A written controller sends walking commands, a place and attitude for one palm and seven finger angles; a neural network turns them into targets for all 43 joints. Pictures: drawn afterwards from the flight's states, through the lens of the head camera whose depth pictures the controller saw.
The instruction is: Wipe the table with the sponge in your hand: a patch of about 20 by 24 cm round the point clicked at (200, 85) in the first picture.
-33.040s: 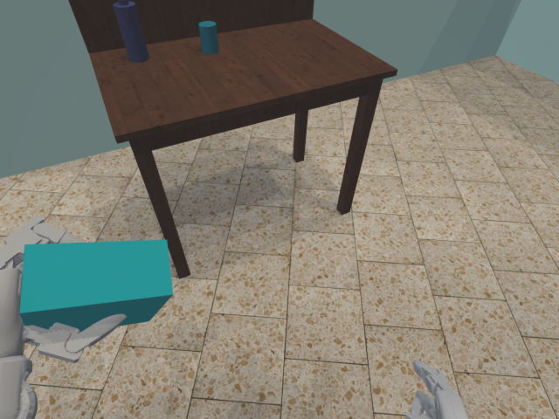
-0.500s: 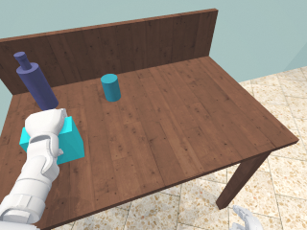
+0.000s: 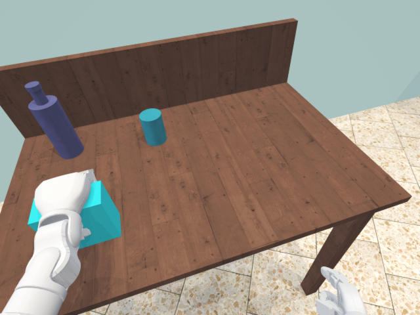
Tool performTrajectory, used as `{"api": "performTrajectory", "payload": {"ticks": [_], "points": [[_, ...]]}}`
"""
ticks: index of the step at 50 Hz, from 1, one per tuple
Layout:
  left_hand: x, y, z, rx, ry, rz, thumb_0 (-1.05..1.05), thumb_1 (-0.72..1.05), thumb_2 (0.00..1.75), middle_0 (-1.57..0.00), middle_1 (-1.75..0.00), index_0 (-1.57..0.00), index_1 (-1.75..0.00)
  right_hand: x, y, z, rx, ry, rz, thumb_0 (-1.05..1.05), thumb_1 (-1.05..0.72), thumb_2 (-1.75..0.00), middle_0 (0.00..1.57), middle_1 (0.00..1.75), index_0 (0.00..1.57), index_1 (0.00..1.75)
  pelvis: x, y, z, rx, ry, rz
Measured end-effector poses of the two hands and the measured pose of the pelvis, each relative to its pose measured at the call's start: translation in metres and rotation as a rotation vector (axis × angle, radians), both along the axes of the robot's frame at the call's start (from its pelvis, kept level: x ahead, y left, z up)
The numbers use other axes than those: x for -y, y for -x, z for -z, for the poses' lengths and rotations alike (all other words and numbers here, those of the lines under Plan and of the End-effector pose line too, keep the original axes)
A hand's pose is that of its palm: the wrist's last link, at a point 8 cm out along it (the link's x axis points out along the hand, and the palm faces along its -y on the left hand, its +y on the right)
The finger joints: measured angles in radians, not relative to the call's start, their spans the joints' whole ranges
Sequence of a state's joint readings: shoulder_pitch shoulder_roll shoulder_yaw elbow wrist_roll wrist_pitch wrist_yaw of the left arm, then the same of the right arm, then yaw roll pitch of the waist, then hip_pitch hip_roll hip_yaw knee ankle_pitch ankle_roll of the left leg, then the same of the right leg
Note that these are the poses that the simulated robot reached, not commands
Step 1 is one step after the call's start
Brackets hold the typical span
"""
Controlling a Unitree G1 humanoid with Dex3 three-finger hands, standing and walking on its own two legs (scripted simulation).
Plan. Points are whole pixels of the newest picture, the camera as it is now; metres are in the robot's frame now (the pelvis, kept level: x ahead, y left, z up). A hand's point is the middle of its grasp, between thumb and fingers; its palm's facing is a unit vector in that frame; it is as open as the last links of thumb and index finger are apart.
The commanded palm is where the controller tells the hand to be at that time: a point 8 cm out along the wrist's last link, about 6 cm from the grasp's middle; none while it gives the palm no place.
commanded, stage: wipe back along the first lane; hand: left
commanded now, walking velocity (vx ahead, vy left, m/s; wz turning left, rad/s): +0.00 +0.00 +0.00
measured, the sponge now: (84, 223) +0.28 +0.31 +0.01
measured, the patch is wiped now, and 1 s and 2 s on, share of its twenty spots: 1.00 1.00 1.00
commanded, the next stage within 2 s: lift the sponge slowly off the table in 0.42 s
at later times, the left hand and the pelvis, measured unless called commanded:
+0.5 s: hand (73, 235) +0.23 +0.28 +0.07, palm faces +0.03 -0.06 -1.00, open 9.9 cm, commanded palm +0.19 +0.26 +0.10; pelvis +0.00 +0.00 +0.00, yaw -1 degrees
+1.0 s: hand (73, 241) +0.22 +0.27 +0.07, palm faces +0.01 -0.08 -1.00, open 9.9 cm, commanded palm +0.19 +0.26 +0.13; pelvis -0.02 -0.01 +0.00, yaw +0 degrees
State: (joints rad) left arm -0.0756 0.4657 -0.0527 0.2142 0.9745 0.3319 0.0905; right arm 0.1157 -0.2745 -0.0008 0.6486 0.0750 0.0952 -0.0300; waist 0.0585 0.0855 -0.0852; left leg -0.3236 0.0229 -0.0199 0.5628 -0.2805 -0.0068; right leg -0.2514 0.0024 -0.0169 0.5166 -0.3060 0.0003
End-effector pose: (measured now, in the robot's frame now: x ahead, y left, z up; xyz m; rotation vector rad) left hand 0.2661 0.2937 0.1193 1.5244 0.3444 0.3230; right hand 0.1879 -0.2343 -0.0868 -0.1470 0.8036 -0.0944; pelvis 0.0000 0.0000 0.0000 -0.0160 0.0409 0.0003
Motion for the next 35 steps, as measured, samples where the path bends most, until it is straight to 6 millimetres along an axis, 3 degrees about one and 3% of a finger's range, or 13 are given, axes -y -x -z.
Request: {"api": "performTrajectory", "payload": {"ticks": [16, 29, 35], "points": [[0.013, 0.035, 0.001, 0.022, 0.019, 0.001, 0.01, -0.47, 1.08, -0.7, -1.4, -0.71, -1.41, -0.009, -0.022, -0.01, 0.076, -0.019, -0.04, 0.01, -0.91, -0.9, 0.2, 0.3, 0.2, 0.3, 0.003, 0.0, 0.0, 0.024, -0.005, 0.006], [0.023, 0.068, 0.0, 0.052, 0.038, 0.009, 0.01, -0.46, 1.08, -0.7, -1.4, -0.71, -1.41, -0.014, -0.021, -0.016, 0.112, -0.031, -0.053, 0.01, -0.91, -0.9, 0.2, 0.3, 0.2, 0.3, 0.001, 0.006, 0.0, 0.049, -0.005, 0.014], [0.023, 0.07, 0.0, 0.043, 0.049, -0.001, 0.01, -0.47, 1.08, -0.7, -1.4, -0.71, -1.4, -0.019, -0.018, -0.016, 0.112, -0.018, -0.068, 0.01, -0.91, -0.9, 0.2, 0.3, 0.2, 0.3, 0.002, 0.013, -0.001, 0.066, -0.006, 0.007]]}}
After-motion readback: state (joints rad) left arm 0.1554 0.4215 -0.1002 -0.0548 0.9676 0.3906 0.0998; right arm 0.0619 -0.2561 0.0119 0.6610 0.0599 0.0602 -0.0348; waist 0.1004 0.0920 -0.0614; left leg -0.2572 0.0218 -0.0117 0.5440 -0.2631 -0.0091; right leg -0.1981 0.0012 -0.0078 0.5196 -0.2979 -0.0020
